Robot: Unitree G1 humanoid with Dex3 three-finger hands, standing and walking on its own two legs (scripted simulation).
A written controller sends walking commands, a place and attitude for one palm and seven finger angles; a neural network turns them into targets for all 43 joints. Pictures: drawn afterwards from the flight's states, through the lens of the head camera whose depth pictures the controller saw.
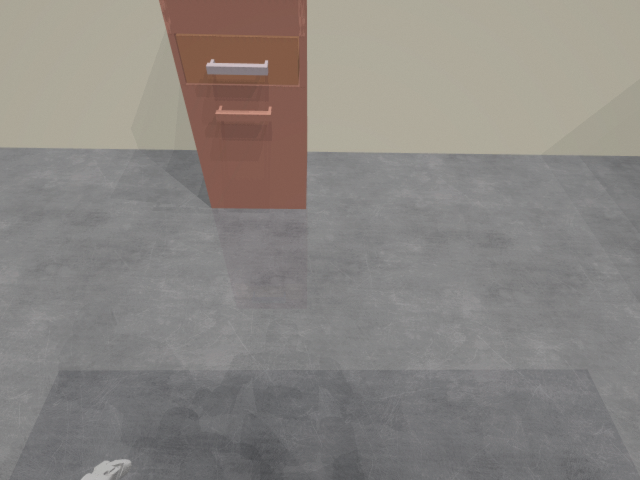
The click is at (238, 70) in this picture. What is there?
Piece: drawer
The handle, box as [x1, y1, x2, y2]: [206, 59, 267, 74]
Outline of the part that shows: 206,65 207,73 267,74 267,60 265,60 264,64 215,63 214,60 211,59 210,62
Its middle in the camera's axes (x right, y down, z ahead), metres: -0.27 -0.57 +1.27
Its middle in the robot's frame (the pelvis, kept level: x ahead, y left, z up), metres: +1.32 +0.33 -0.09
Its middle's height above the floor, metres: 0.68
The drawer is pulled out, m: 0.00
